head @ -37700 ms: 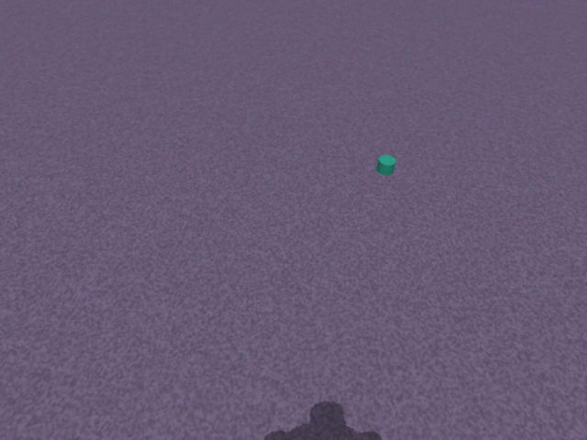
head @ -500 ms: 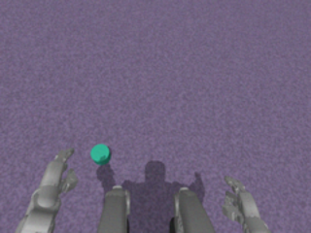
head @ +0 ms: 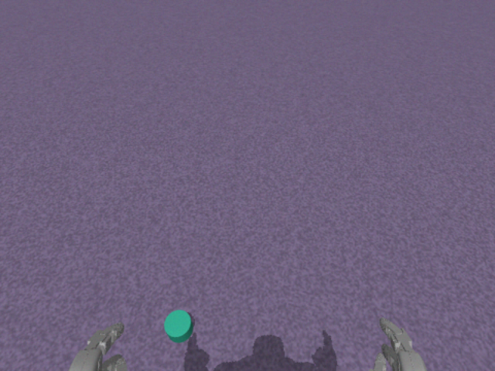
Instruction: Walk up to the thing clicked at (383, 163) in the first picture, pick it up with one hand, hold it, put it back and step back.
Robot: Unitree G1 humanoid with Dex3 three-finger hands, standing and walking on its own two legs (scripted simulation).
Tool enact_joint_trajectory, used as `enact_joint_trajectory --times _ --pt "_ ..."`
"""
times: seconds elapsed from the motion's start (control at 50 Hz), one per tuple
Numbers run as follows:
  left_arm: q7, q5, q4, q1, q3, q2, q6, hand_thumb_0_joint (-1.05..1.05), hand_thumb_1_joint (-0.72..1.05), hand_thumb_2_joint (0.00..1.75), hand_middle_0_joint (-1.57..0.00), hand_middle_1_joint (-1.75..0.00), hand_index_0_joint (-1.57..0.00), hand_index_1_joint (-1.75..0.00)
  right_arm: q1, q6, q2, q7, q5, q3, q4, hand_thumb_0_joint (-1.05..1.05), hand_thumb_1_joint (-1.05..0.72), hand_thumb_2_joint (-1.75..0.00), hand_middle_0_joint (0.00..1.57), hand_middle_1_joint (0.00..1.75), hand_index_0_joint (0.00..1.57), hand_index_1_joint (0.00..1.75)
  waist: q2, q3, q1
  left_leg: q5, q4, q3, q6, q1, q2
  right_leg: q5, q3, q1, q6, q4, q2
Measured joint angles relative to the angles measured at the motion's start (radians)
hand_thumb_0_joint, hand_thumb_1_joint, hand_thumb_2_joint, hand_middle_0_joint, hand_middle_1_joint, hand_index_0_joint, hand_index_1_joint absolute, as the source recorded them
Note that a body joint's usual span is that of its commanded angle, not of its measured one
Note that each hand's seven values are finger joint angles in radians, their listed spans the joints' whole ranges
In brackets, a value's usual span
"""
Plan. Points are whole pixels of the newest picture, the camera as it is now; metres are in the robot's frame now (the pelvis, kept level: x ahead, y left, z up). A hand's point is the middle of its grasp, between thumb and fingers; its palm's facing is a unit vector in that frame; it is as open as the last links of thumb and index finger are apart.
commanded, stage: home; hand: left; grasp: from above
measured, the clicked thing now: (179, 326) +0.45 +0.23 -0.68
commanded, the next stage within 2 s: stand in 1.98 s
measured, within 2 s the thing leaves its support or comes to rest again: neither
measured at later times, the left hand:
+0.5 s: hand out of the picture +0.16 +0.18 -0.04, palm faces +0.06 -0.98 -0.20, open 7.4 cm
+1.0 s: hand out of the picture +0.16 +0.18 -0.04, palm faces +0.05 -0.98 -0.20, open 7.4 cm
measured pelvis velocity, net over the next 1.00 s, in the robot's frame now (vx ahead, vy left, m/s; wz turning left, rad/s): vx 0.00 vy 0.00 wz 0.00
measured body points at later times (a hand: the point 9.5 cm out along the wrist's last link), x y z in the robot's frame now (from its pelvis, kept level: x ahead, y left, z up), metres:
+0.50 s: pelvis +0.00 +0.00 +0.00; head +0.01 +0.01 +0.45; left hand +0.15 +0.23 -0.03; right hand +0.16 -0.24 -0.06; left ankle +0.01 +0.12 -0.68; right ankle -0.01 -0.14 -0.68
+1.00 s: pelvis +0.00 +0.00 +0.00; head +0.02 +0.01 +0.45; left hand +0.15 +0.23 -0.03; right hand +0.16 -0.24 -0.06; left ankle +0.01 +0.12 -0.68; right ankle -0.01 -0.14 -0.68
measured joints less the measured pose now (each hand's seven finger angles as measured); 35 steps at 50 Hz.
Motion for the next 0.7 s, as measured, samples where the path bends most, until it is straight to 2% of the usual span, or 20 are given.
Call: enact_joint_trajectory --times 0.28,0.7 --pt "-0.031 0.019 0.025 -0.006 -0.007 -0.002 -0.001 0.02 0.91 0.89 -0.2 -0.3 -0.2 -0.3 -0.042 -0.039 -0.005 0.012 -0.02 -0.002 0.004 0.01 -0.9 -0.9 0.2 0.3 0.2 0.3 -0.014 0.026 0.025 0.006 -0.022 -0.002 -0.001 0.056 -0.008 -0.001 -0.003 0.055 0.001 -0.015 -0.008" --pt "-0.028 0.015 0.024 -0.007 -0.007 0.002 -0.005 0.02 0.91 0.89 -0.2 -0.3 -0.2 -0.3 -0.01 -0.043 0.002 0.012 -0.02 0.001 0.029 0.01 -0.9 -0.9 0.2 0.3 0.2 0.3 -0.007 0.034 0.016 0.011 -0.019 0.006 0.003 0.053 -0.005 0.009 0.006 0.05 0.004 -0.015 -0.006"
